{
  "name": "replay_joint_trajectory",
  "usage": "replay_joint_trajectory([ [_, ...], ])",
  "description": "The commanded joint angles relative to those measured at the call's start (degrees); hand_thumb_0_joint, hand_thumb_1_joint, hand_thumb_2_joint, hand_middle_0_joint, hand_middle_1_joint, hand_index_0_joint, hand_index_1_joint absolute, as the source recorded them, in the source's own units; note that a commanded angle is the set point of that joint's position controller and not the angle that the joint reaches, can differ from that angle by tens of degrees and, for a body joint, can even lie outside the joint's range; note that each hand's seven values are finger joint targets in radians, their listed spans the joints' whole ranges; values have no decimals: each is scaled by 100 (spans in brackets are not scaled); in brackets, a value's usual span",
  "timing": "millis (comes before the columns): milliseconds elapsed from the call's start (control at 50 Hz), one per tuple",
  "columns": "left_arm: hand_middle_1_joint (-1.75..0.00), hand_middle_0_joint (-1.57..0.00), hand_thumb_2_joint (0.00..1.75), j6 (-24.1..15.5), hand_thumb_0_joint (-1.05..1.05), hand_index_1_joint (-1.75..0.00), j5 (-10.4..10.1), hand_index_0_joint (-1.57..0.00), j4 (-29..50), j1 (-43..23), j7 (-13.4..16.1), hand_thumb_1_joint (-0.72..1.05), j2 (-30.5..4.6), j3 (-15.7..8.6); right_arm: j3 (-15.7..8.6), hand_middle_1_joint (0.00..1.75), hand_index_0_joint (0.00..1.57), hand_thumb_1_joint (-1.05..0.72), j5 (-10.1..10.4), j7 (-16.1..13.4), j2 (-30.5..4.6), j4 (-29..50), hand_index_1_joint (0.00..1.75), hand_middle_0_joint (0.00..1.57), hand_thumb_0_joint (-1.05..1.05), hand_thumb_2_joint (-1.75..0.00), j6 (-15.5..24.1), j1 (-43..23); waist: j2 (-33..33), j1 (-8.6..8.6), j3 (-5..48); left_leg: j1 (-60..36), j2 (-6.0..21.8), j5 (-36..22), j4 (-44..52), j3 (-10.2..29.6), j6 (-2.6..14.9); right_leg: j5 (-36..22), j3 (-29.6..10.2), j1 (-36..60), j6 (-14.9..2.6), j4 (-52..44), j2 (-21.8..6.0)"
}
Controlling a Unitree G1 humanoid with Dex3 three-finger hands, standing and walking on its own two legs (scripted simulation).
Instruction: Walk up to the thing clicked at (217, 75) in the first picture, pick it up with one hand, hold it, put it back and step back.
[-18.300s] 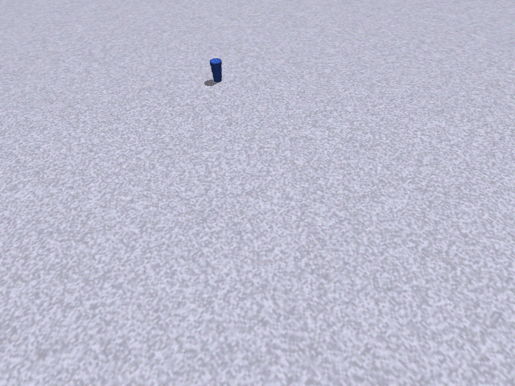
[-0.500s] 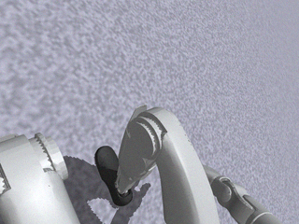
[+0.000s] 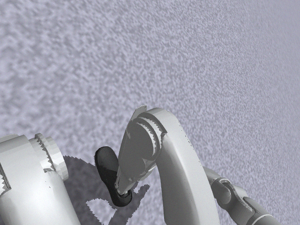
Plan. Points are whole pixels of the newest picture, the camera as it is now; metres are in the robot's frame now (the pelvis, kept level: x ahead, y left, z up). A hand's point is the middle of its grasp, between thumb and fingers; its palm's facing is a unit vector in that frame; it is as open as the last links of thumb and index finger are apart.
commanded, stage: settle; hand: left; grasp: from the side
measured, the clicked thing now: out of the picture +0.44 +0.29 -0.21
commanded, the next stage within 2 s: hold in 0.56 s
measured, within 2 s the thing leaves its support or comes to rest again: neither
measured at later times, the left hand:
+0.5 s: hand out of the picture +0.42 +0.32 -0.09, palm faces +0.40 -0.92 -0.03, open 11.2 cm
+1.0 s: hand out of the picture +0.38 +0.31 +0.02, palm faces +0.29 -0.95 -0.10, open 11.2 cm
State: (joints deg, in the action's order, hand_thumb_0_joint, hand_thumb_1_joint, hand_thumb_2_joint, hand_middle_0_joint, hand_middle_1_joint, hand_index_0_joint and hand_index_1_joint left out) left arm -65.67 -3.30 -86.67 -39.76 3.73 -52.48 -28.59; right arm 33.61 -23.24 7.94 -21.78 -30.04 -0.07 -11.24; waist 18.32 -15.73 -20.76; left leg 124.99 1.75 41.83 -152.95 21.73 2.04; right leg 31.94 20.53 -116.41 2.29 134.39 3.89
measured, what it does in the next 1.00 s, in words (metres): rises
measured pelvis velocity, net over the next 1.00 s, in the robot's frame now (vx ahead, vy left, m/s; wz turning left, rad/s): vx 0.03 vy -0.01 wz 0.17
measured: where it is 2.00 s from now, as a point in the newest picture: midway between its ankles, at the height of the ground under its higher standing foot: (85, 210)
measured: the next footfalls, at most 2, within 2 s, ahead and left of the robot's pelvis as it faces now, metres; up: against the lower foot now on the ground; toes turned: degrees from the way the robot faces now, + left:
none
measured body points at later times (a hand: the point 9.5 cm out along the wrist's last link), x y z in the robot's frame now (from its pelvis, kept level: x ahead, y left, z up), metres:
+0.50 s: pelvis +0.00 -0.01 +0.01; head +0.19 +0.18 +0.37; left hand +0.39 +0.37 -0.09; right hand +0.19 -0.24 -0.03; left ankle +0.08 +0.11 -0.26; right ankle +0.16 -0.10 -0.26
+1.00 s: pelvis +0.03 -0.01 +0.06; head +0.21 +0.10 +0.45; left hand +0.36 +0.36 +0.02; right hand +0.22 -0.24 -0.05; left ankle +0.08 +0.11 -0.26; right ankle +0.16 -0.10 -0.26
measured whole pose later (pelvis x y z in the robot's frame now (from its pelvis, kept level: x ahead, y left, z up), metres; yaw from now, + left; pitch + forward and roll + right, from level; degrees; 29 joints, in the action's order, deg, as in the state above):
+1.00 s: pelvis +0.03 -0.01 +0.06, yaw +10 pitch +31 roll -9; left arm -33.7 -10.4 -37.5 -23.8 -10.9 -28.4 -18.6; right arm 7.3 -3.6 4.6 -17.4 -35.3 -2.6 3.9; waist 1.1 -6.1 4.3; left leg 127.1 0.6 40.8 -136.6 6.9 1.6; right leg 37.5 9.1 -123.1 -1.2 129.6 -0.7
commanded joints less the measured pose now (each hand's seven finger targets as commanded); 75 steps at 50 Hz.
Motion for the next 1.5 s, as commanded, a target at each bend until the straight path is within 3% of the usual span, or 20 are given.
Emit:
replay_joint_trajectory([
  [0,-126,-119,123,-394,0,-129,-15,-118,1028,-1221,-70,25,-828,19,-783,30,20,-91,6,-83,-2188,-59,30,20,0,-91,-141,207,-3746,-793,3228,-2396,408,-1182,2113,-147,-408,-987,208,1526,-237,-700,225],
  [100,-128,-119,123,-193,0,-131,-22,-118,1482,-1071,-144,18,-839,-7,-935,30,20,-91,84,-57,-2142,-104,30,20,0,-90,-161,301,-3834,-593,3471,-2365,370,-1018,2167,-303,-387,-848,117,1514,-266,-763,216],
  [140,-131,-121,125,-76,0,-134,-51,-120,1640,-1011,-215,17,-503,189,-1063,30,20,-91,142,-47,-2141,-99,30,20,0,-90,-167,342,-3755,-604,3481,-2337,349,-909,2245,-323,-384,-775,107,1396,-266,-790,186],
  [220,-133,-123,126,182,0,-136,-109,-122,2168,-805,-234,14,-522,54,-1257,30,20,-90,280,-23,-2092,-123,30,20,0,-90,-167,477,-3839,-356,3804,-2338,319,-881,2373,-397,-380,-750,29,1392,-284,-790,163],
  [380,-139,-129,128,766,0,-141,-206,-128,3310,-1027,-393,15,36,434,-1729,30,20,-89,635,-14,-1917,-112,30,20,0,-90,-139,786,-3946,-147,4182,-2270,257,-645,2656,-564,-351,-597,-194,1002,-356,-821,94],
  [400,-140,-130,128,845,0,-142,-231,-130,3366,-1114,-448,16,309,675,-1769,30,20,-89,684,-5,-1842,-151,30,20,0,-90,-142,868,-3919,-206,4128,-2106,220,-421,2690,-627,-316,-475,-236,1013,-353,-895,79],
  [420,-141,-130,129,942,0,-143,-214,-130,3485,-946,-449,18,165,466,-1876,30,20,-89,730,-8,-1842,-126,30,20,0,-90,-131,927,-3842,-62,4251,-2098,218,-374,2707,-656,-295,-447,-273,984,-361,-914,84],
  [460,-140,-129,128,1125,0,-142,-144,-129,3597,-884,-505,20,248,578,-1983,30,20,-89,820,-3,-1775,-186,30,20,0,-89,-130,1070,-3850,31,4330,-2058,190,-311,2784,-723,-285,-392,-341,911,-373,-931,58],
  [520,-140,-130,127,1421,0,-142,-202,-130,3616,-716,-590,19,743,826,-2128,30,20,-89,992,10,-1661,-212,30,20,0,-89,-121,1267,-3657,77,4352,-1853,120,-118,2909,-780,-249,-248,-395,795,-385,-1000,19],
  [640,-141,-129,127,1827,0,-142,-330,-129,4203,-730,-683,21,808,699,-2404,30,20,-89,1281,-61,-1434,-186,30,20,0,-89,-158,1524,-3472,334,4900,-1782,20,-216,2978,-1019,-175,-189,-626,845,-440,-1157,-29],
  [700,-140,-124,121,1939,0,-138,-310,-127,4587,-575,-727,28,656,503,-2562,30,20,-91,1372,-108,-1356,-228,30,20,0,-90,-170,1622,-3553,595,5197,-1900,-14,-368,3086,-1150,-177,-229,-764,932,-466,-1185,-67],
  [820,-142,-126,121,2301,0,-141,-578,-129,5397,-147,-1184,29,1155,807,-2914,30,20,-92,1687,-248,-1180,-185,30,20,0,-90,-150,1805,-3500,782,5924,-2082,-88,-509,3321,-1444,-123,-196,-1036,1167,-487,-1426,-137],
  [920,-139,-122,119,2779,0,-138,-852,-125,6366,177,-1511,25,1213,703,-3203,30,20,-92,2012,-425,-1050,-34,30,20,0,-90,-143,1944,-3452,995,6598,-2519,-98,-795,3675,-1521,-109,-305,-1220,1376,-527,-1671,-203],
  [1000,-143,-125,122,3131,0,-142,-1140,-129,6971,431,-1464,18,1567,512,-3393,30,20,-92,2234,-556,-860,38,30,20,0,-90,-77,2012,-2935,1129,6710,-2526,-143,-786,3934,-1629,-41,-292,-1411,1791,-500,-2123,-242],
  [1120,-143,-126,119,3571,0,-141,-979,-130,7496,488,-1397,4,1977,930,-3661,30,20,-92,2398,-735,-654,28,30,20,0,-90,33,2069,-2760,1069,6694,-3096,-144,-900,4419,-1734,-20,-340,-1653,2112,-499,-2757,-308],
  [1300,-143,-128,120,4315,0,-142,-1007,-131,8097,1524,-1075,2,2202,777,-3742,30,20,-91,2596,-895,-416,403,30,20,0,-89,112,1988,-2162,1327,6722,-4008,-165,-1292,5351,-1818,37,-606,-1823,3565,-420,-3864,-307],
  [1320,-145,-129,120,4388,0,-144,-1027,-132,8137,1643,-1042,0,2441,959,-3728,30,20,-91,2630,-911,-357,451,30,20,0,-89,128,1936,-2076,1274,6581,-4002,-172,-1247,5491,-1837,45,-564,-1854,3744,-397,-4032,-313],
  [1360,-145,-129,121,4464,0,-144,-1043,-132,8421,1621,-917,-1,2445,902,-3726,30,20,-91,2648,-938,-314,481,30,20,0,-89,164,1923,-2080,1295,6404,-4150,-169,-1157,5762,-1856,45,-468,-1903,3992,-384,-4291,-306],
  [1420,-142,-128,117,4569,0,-141,-861,-130,8703,1688,-785,1,2627,1322,-3753,30,20,-92,2659,-990,-254,499,30,20,0,-90,215,1945,-2366,1232,6231,-4812,-170,-1180,6239,-1824,4,-470,-1901,4092,-411,-4637,-301],
  [1480,-139,-126,115,4651,0,-138,-734,-129,8700,1752,-632,4,2607,1375,-3766,30,20,-92,2657,-1046,-207,444,30,20,0,-90,288,2025,-2461,1186,5885,-5316,-143,-952,6782,-1735,-35,-274,-1893,4247,-411,-5071,-308],
])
